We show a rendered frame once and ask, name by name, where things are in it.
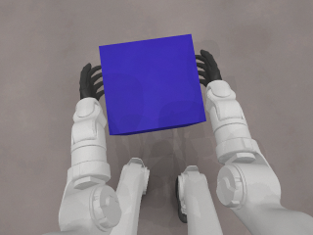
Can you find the carton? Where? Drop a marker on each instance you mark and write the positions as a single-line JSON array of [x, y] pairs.
[[151, 85]]

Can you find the left robot upper arm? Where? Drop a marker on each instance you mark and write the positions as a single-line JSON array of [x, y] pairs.
[[91, 211]]

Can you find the robot left forearm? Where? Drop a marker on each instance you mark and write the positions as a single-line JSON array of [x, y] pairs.
[[88, 148]]

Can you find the right robot foot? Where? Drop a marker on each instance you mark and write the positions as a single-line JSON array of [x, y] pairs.
[[182, 216]]

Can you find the robot right forearm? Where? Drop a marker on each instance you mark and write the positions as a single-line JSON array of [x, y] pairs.
[[233, 140]]

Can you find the robot right thigh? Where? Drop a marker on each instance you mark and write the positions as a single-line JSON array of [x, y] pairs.
[[202, 218]]

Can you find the right robot upper arm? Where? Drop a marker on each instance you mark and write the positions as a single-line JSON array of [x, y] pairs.
[[253, 193]]

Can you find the robot left hand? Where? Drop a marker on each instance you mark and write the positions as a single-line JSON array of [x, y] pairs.
[[87, 88]]

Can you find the robot right hand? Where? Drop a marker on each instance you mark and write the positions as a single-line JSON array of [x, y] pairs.
[[210, 70]]

